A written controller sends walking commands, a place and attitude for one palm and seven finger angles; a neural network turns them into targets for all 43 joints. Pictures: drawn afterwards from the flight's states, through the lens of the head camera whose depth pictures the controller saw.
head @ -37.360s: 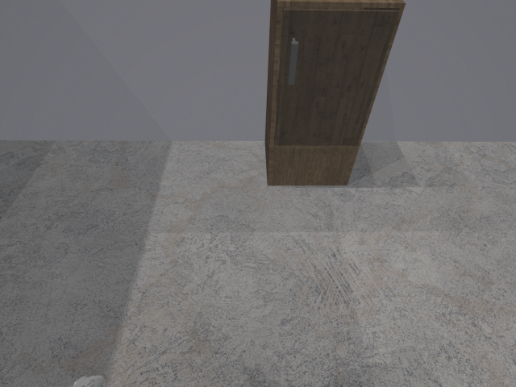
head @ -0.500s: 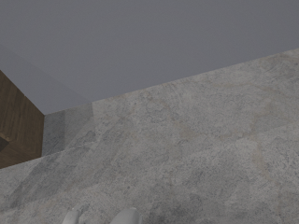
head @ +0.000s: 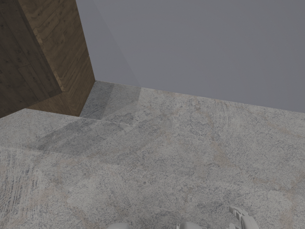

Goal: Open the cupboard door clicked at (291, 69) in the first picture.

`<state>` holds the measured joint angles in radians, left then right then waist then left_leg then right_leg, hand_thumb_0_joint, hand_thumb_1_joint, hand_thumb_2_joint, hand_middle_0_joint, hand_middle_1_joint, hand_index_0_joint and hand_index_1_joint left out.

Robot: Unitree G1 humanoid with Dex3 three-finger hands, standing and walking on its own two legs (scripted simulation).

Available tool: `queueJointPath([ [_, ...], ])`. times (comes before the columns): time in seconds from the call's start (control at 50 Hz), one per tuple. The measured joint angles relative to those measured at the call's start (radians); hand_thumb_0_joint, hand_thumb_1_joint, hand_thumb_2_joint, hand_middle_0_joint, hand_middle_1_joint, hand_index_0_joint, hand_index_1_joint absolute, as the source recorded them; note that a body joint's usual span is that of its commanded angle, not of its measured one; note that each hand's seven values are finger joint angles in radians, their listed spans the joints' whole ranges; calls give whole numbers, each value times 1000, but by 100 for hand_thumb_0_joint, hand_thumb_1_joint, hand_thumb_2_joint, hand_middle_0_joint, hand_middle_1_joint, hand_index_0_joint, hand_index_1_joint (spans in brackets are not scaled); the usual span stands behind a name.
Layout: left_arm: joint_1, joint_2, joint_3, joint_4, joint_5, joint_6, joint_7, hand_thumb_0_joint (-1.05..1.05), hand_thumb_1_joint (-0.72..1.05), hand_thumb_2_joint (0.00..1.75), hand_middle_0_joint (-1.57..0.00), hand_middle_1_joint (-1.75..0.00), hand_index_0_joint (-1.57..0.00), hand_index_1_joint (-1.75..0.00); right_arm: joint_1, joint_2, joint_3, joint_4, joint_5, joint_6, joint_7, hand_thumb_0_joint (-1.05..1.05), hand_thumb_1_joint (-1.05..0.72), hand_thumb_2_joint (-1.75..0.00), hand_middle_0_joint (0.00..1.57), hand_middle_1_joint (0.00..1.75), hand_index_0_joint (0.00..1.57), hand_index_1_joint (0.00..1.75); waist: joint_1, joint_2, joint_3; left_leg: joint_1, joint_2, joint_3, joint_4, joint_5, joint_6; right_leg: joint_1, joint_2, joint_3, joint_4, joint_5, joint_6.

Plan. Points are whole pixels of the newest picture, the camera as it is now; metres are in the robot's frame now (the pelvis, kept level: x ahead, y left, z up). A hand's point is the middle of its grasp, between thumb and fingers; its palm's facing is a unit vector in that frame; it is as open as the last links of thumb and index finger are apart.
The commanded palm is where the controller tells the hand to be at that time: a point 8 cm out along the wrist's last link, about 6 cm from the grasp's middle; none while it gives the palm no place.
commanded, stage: turn to face it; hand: left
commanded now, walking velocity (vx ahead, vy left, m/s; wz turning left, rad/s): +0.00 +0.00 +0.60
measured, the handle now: out of the picture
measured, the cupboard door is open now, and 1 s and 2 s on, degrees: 45 45 45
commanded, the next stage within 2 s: take the last steps up to it in 1.02 s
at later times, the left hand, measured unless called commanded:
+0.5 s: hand out of the picture +0.12 +0.17 -0.13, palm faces +0.21 -0.94 -0.29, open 7.4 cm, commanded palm none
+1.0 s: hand out of the picture -0.10 +0.16 -0.18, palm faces +0.57 -0.79 -0.24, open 7.4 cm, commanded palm none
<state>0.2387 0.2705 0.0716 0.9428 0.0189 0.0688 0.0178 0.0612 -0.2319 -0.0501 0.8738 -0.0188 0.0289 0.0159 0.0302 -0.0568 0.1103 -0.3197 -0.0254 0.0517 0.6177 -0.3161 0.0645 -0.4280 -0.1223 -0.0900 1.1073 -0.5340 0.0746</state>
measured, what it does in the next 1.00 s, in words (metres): steps on the spot, turning left: right foot, then left foot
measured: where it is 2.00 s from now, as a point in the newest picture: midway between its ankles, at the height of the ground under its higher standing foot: outside the picture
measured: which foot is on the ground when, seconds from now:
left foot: down 0.00-0.44, up 0.46-0.90, down 0.92-1.00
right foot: up 0.00-0.42, down 0.44-0.92, up 0.94-1.00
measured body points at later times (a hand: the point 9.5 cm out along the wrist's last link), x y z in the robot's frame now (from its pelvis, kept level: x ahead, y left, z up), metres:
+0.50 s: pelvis +0.02 -0.05 +0.01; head +0.08 -0.06 +0.45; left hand +0.11 +0.22 -0.11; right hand +0.10 -0.30 -0.16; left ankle -0.01 +0.08 -0.70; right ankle +0.02 -0.16 -0.73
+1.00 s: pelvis +0.02 -0.02 +0.00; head +0.04 +0.03 +0.44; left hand -0.13 +0.20 -0.16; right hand +0.28 -0.15 -0.11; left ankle -0.01 +0.05 -0.73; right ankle +0.03 -0.17 -0.68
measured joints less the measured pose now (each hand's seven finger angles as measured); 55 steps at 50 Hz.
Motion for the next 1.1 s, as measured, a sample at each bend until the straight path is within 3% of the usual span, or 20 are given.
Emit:
queueJointPath([
  [0.12, -65, 0, 1, -42, 4, -15, -14, 1, 91, 90, -19, -30, -19, -30, 62, 18, 12, 28, 2, 3, -9, 0, -91, -90, 20, 30, 21, 30, -4, 19, -16, 54, -8, -66, -140, 82, 1, -99, 15, 90, 43, 172, 24],
  [0.24, -110, -7, -3, -61, 3, -19, -13, 1, 91, 90, -19, -30, -19, -30, 125, 33, 8, 53, 0, 2, -7, 0, -91, -90, 20, 30, 21, 30, -32, 28, -31, 57, -24, -121, -178, 105, -6, -85, 33, 114, -52, 188, 37],
  [0.38, -163, -33, -18, -77, -11, -27, -6, 1, 91, 90, -19, -30, -20, -30, 182, 24, -12, 73, -6, 12, -14, 0, -91, -90, 20, 30, 21, 30, -78, 61, -30, 20, -45, -196, -138, 93, -37, 35, 99, 107, -326, 122, 18],
  [0.42, -168, -43, -24, -88, -15, -37, -5, 1, 90, 90, -19, -30, -20, -30, 193, 16, -20, 79, -3, 20, -15, 0, -91, -90, 20, 30, 21, 30, -83, 73, -32, 1, -56, -219, -106, 79, -53, 104, 118, 99, -472, 191, 7],
  [0.44, -163, -44, -28, -97, -15, -47, -4, 1, 90, 90, -20, -30, -20, -30, 202, 13, -24, 81, 2, 23, -15, 0, -91, -90, 20, 30, 21, 30, -81, 70, -41, -15, -70, -224, -77, 64, -62, 150, 113, 96, -562, 219, -15],
  [0.46, -162, -54, -29, -96, -11, -57, 0, 1, 90, 90, -20, -30, -20, -30, 197, 5, -30, 88, 7, 28, -15, 0, -91, -90, 20, 30, 21, 30, -74, 82, -37, -39, -68, -220, -13, -8, -74, 158, 118, 90, -574, 202, -52],
  [0.5, -153, -73, -42, -92, -6, -62, 5, 0, 90, 90, -20, -30, -20, -30, 182, -14, -41, 96, 4, 40, -13, 1, -91, -90, 20, 30, 21, 30, -83, 104, -23, -109, -64, -183, 208, -142, -93, 171, 113, 61, -559, 195, -91],
  [0.58, -113, -99, -54, -80, -11, -61, 7, 0, 90, 90, -20, -30, -20, -30, 162, -33, -50, 103, 1, 55, 0, 1, -91, -90, 20, 30, 20, 30, -97, 107, -16, -203, -20, -96, 528, -108, -131, 232, 81, 3, -606, 213, -99],
  [0.64, -82, -107, -54, -73, -11, -65, 8, 0, 90, 90, -20, -30, -20, -30, 147, -33, -46, 103, 2, 62, 7, 1, -91, -90, 19, 30, 20, 30, -93, 87, -17, -212, 18, -68, 557, -72, -147, 265, 60, -39, -631, 214, -100],
  [0.7, -49, -111, -49, -66, -9, -71, 10, 0, 90, 90, -20, -30, -20, -30, 123, -33, -41, 104, 2, 67, 9, 1, -91, -90, 19, 30, 20, 30, -76, 72, -14, -193, 43, -54, 490, -74, -152, 285, 43, -81, -637, 206, -98],
  [0.8, 5, -85, -36, -48, 2, -73, 9, 0, 91, 90, -20, -30, -20, -30, 58, -30, -30, 93, 2, 65, 10, 1, -91, -90, 19, 30, 20, 30, -34, 52, -4, -125, 55, -15, 294, -101, -137, 294, 17, -140, -603, 176, -84],
  [0.88, 53, -52, -24, -18, 8, -68, 5, 0, 91, 90, -20, -30, -20, -30, 2, -19, -18, 65, 5, 45, 9, 1, -91, -90, 19, 30, 20, 30, -2, 28, 1, -40, 33, 25, 108, -84, -108, 277, -8, -169, -535, 135, -60],
  [0.9, 68, -43, -21, -9, 5, -65, 3, 0, 91, 90, -20, -30, -20, -30, -7, -16, -14, 55, 4, 35, 10, 1, -91, -90, 19, 30, 20, 30, 1, 20, -4, -5, 24, 37, 33, -29, -98, 265, -18, -173, -501, 117, -51],
  [0.92, 78, -33, -17, 1, 1, -59, 0, 0, 91, 90, -20, -30, -20, -30, -15, -13, -11, 45, 2, 22, 10, 1, -91, -90, 19, 30, 20, 30, 2, 12, -7, 11, 15, 42, -7, 34, -49, 238, -31, -170, -441, 100, -42],
  [0.94, 75, -22, -14, 15, -3, -46, 0, 0, 91, 90, -20, -30, -20, -30, -22, -5, -8, 37, 0, 9, 8, 0, -91, -90, 19, 30, 20, 30, 4, -1, -4, 3, 4, 42, 9, 35, -14, 198, -36, -134, -347, 48, -31],
  [0.98, 62, -9, -12, 31, -5, -17, 6, 1, 91, 90, -20, -30, -20, -30, -24, 6, 4, 26, 2, -4, 1, 0, -91, -90, 19, 30, 20, 30, 13, -8, 0, 4, -1, 36, 20, 8, 12, 116, -8, -41, -166, -28, -23],
  [1.04, 31, -7, -7, 41, -1, -1, 5, 1, 91, 90, -19, -30, -19, -30, -4, 20, 18, 24, 0, -7, -16, 0, -91, -90, 19, 30, 20, 30, 14, 2, -9, 30, -2, 11, -42, 31, 11, 25, 23, 35, -13, 17, -11],
  [1.1, 3, -13, -6, 30, 2, -9, -5, 1, 91, 90, -19, -30, -19, -30, 21, 33, 28, 39, 2, -9, -24, 0, -91, -90, 20, 30, 20, 30, 15, 13, -18, 58, -6, -8, -121, 79, 18, -36, 28, 79, 41, 113, -2],
])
